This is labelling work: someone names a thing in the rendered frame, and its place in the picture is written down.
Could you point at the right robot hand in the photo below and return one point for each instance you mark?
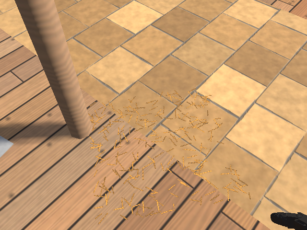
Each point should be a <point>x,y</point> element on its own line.
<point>291,220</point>

